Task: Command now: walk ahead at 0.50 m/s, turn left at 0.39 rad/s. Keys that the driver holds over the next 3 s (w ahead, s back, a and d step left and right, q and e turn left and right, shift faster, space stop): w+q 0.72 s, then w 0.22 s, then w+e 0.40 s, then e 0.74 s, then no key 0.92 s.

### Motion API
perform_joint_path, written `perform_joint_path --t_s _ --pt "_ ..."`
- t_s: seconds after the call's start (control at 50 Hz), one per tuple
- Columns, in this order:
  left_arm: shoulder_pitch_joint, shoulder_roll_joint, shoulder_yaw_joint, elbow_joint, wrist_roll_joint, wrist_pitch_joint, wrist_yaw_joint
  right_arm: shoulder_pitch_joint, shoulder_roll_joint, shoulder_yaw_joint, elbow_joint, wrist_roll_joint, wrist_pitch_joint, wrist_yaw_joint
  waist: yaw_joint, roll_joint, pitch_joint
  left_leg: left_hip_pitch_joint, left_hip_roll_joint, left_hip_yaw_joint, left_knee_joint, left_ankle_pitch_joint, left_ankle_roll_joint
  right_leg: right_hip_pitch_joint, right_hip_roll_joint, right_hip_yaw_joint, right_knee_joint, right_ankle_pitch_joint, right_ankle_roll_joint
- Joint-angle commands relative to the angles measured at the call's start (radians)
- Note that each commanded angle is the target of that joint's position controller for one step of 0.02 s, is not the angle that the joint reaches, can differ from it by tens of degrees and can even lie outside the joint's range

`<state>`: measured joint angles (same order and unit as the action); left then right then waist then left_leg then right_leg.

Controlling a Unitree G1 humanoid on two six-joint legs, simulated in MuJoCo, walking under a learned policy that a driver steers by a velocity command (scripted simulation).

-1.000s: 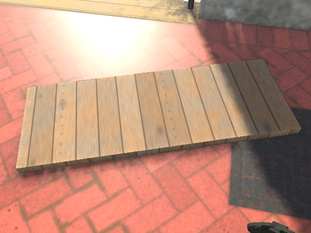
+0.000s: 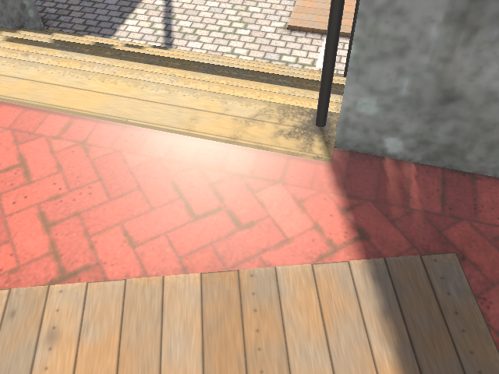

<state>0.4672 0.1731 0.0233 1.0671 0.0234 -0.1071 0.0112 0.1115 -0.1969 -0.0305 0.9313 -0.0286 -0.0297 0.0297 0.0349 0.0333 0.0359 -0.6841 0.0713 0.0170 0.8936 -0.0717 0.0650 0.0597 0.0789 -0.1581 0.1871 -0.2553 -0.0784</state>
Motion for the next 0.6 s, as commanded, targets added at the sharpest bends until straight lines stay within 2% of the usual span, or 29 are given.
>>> perform_joint_path --t_s 0.02,0.06,0.1,0.12,0.14,0.16,0.18,0.2,0.22,0.24,0.26,0.28,0.3,0.32,0.34,0.38,0.4,0.42,0.44,0.46,0.48,0.5,0.52,0.54,0.56,0.58,0.6 --pt "0.106 0.103 0.014 -0.007 0.002 0.002 0.013 -0.141 -0.026 0.004 -0.096 -0.005 -0.009 -0.002 0.023 -0.064 0.095 -0.148 -0.013 0.052 -0.031 -0.065 0.014 0.078 -0.321 0.090 -0.018 0.557 -0.084" --pt "0.123 0.110 0.014 0.001 0.008 0.011 0.021 -0.197 -0.011 0.010 -0.131 -0.004 -0.010 0.001 0.031 -0.079 0.109 -0.137 -0.025 0.089 -0.105 -0.100 0.031 0.128 -0.334 0.065 0.011 0.625 -0.081" --pt "0.122 0.105 0.006 0.002 0.008 0.016 0.027 -0.185 -0.009 0.008 -0.133 0.003 -0.011 -0.004 0.019 -0.070 0.067 0.005 -0.100 0.169 -0.177 -0.150 0.057 0.146 -0.302 0.007 0.113 0.951 -0.054" --pt "0.132 0.120 0.006 0.007 0.008 0.021 0.032 -0.141 -0.013 0.002 -0.118 0.004 -0.012 -0.010 0.005 -0.083 0.016 0.108 -0.154 0.205 -0.199 -0.185 0.066 0.156 -0.290 -0.010 0.215 1.154 -0.039" --pt "0.147 0.149 0.009 0.014 0.003 0.029 0.038 -0.072 -0.023 -0.006 -0.099 0.003 -0.015 -0.012 -0.018 -0.099 -0.054 0.263 -0.191 0.219 -0.233 -0.194 0.078 0.122 -0.292 -0.015 0.354 1.261 -0.027" --pt "0.154 0.180 0.012 0.018 -0.013 0.035 0.041 0.010 -0.038 -0.019 -0.074 0.004 -0.015 -0.015 -0.049 -0.116 -0.122 0.458 -0.209 0.223 -0.291 -0.156 0.096 0.031 -0.302 -0.014 0.509 1.242 -0.018" --pt "0.094 0.215 0.021 -0.001 -0.036 0.033 0.033 0.136 -0.058 -0.035 -0.029 0.002 -0.012 -0.020 -0.119 -0.123 -0.170 0.699 -0.201 0.191 -0.425 0.003 0.116 -0.131 -0.286 -0.028 0.690 1.070 0.007" --pt "-0.020 0.211 0.028 -0.049 -0.051 0.018 0.016 0.298 -0.122 -0.064 0.014 -0.002 0.000 -0.025 -0.216 0.015 -0.253 1.112 -0.049 -0.050 -0.459 0.127 0.197 -0.545 -0.205 0.001 1.029 0.487 0.070" --pt "-0.129 0.171 0.020 -0.124 -0.033 -0.004 -0.012 0.376 -0.187 -0.083 0.056 0.004 0.009 -0.037 -0.214 0.003 -0.304 1.255 0.139 -0.267 -0.427 0.303 0.268 -0.795 -0.141 0.092 1.222 -0.251 0.078" --pt "-0.204 0.141 0.021 -0.166 -0.027 -0.010 -0.018 0.375 -0.216 -0.086 0.055 -0.013 0.016 -0.048 -0.186 -0.104 -0.272 1.181 0.168 -0.295 -0.417 0.275 0.261 -0.856 -0.183 0.185 1.239 -0.259 0.059" --pt "-0.190 0.115 0.016 -0.187 -0.040 -0.006 -0.024 0.300 -0.182 -0.074 0.039 -0.031 0.023 -0.057 -0.138 -0.089 -0.208 1.051 0.193 -0.385 -0.533 -0.009 0.249 -0.896 -0.186 0.181 1.187 -0.204 0.063" --pt "-0.221 0.125 0.020 -0.214 -0.022 0.006 -0.025 0.207 -0.156 -0.066 0.014 -0.029 0.019 -0.061 -0.084 -0.095 -0.113 0.864 0.182 -0.398 -0.617 -0.148 0.217 -0.867 -0.212 0.196 1.134 -0.194 0.068" --pt "-0.228 0.128 0.027 -0.224 0.000 0.026 -0.025 0.109 -0.150 -0.061 -0.016 -0.019 0.009 -0.061 -0.030 -0.085 -0.042 0.682 0.147 -0.353 -0.659 -0.178 0.196 -0.789 -0.217 0.198 1.090 -0.199 0.079" --pt "-0.201 0.110 0.026 -0.222 0.010 0.049 -0.025 0.054 -0.140 -0.058 -0.037 -0.015 0.000 -0.057 0.009 -0.058 -0.029 0.555 0.104 -0.291 -0.683 -0.189 0.190 -0.701 -0.203 0.172 1.099 -0.207 0.093" --pt "-0.200 0.114 0.029 -0.238 0.016 0.067 -0.028 0.025 -0.144 -0.057 -0.054 -0.005 -0.011 -0.056 0.035 -0.037 -0.016 0.468 0.071 -0.250 -0.710 -0.203 0.180 -0.656 -0.193 0.151 1.075 -0.175 0.101" --pt "-0.246 0.140 0.038 -0.288 0.014 0.086 -0.031 -0.020 -0.171 -0.063 -0.060 0.003 -0.024 -0.048 0.070 0.016 0.034 0.320 0.016 -0.204 -0.760 -0.219 0.166 -0.569 -0.188 0.129 0.914 -0.110 0.122" --pt "-0.247 0.143 0.039 -0.300 0.001 0.094 -0.030 -0.042 -0.190 -0.068 -0.067 -0.003 -0.024 -0.041 0.093 0.043 0.042 0.246 -0.013 -0.170 -0.775 -0.204 0.162 -0.463 -0.164 0.083 0.780 -0.143 0.133" --pt "-0.232 0.146 0.044 -0.296 -0.003 0.102 -0.025 -0.043 -0.201 -0.075 -0.063 -0.008 -0.023 -0.036 0.101 0.060 0.041 0.218 -0.027 -0.164 -0.761 -0.202 0.154 -0.358 -0.147 0.064 0.704 -0.132 0.141" --pt "-0.167 0.160 0.055 -0.273 -0.006 0.110 -0.017 -0.052 -0.203 -0.079 -0.068 -0.014 -0.023 -0.032 0.117 0.075 0.007 0.229 -0.010 -0.179 -0.737 -0.167 0.159 -0.273 -0.120 0.024 0.711 -0.145 0.140" --pt "-0.105 0.175 0.067 -0.259 -0.008 0.117 -0.007 -0.069 -0.213 -0.083 -0.076 -0.007 -0.022 -0.027 0.139 0.084 -0.010 0.241 0.015 -0.199 -0.693 -0.131 0.146 -0.208 -0.125 0.033 0.689 -0.131 0.134" --pt "-0.028 0.189 0.082 -0.241 -0.009 0.122 0.006 -0.097 -0.218 -0.085 -0.083 0.000 -0.021 -0.024 0.179 0.072 -0.036 0.244 0.022 -0.204 -0.607 -0.017 0.125 -0.114 -0.103 0.024 0.652 -0.138 0.123" --pt "0.110 0.196 0.096 -0.200 -0.006 0.123 0.020 -0.136 -0.223 -0.085 -0.095 0.000 -0.018 -0.021 0.257 0.021 -0.078 0.237 -0.001 -0.181 -0.428 0.089 0.091 0.020 -0.061 -0.012 0.558 -0.135 0.111" --pt "0.313 0.197 0.106 -0.131 0.002 0.118 0.031 -0.162 -0.193 -0.076 -0.112 -0.012 -0.013 -0.018 0.351 -0.116 -0.150 0.207 -0.088 -0.108 -0.067 0.022 0.044 0.191 -0.052 -0.024 0.400 -0.143 0.098" --pt "0.306 0.207 0.094 -0.113 0.035 0.102 0.037 -0.167 -0.016 -0.033 -0.173 -0.003 -0.015 -0.009 0.275 -0.408 -0.126 -0.068 -0.236 -0.085 0.319 -0.469 0.030 0.212 -0.318 0.464 0.194 -0.482 0.031" --pt "-0.006 0.159 0.058 -0.206 0.044 0.086 0.027 -0.046 -0.001 -0.017 -0.204 0.015 -0.012 -0.002 0.043 -0.317 -0.047 -0.109 -0.174 -0.178 0.459 -0.389 0.070 -0.072 -0.436 0.902 -0.082 -0.757 -0.060" --pt "-0.216 0.166 0.055 -0.289 0.037 0.066 0.014 0.012 -0.082 -0.035 -0.192 0.010 -0.007 0.002 -0.065 -0.143 0.055 -0.082 -0.085 -0.139 0.492 -0.285 0.075 -0.286 -0.525 0.925 -0.117 -0.811 -0.124" --pt "-0.271 0.167 0.057 -0.301 0.019 0.052 0.003 0.036 -0.128 -0.048 -0.181 -0.006 0.001 0.008 -0.094 -0.009 0.076 -0.019 -0.043 -0.123 0.471 -0.243 0.057 -0.373 -0.513 0.821 -0.088 -0.684 -0.129"
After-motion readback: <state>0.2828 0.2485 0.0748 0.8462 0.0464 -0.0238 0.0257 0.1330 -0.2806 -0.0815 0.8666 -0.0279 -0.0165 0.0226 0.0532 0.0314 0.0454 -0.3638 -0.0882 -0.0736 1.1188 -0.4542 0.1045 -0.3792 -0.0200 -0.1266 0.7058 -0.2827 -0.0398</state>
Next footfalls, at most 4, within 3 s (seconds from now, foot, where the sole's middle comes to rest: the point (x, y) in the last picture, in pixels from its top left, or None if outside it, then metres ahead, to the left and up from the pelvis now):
0.04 left None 0.22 0.12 -0.75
0.52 right None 0.43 -0.02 -0.73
0.96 left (148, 347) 0.54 0.33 -0.73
1.52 right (168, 246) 0.88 0.33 -0.78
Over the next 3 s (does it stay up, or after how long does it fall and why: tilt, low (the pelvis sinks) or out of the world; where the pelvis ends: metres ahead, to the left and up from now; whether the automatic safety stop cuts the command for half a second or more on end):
stays up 0.76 0.41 0.01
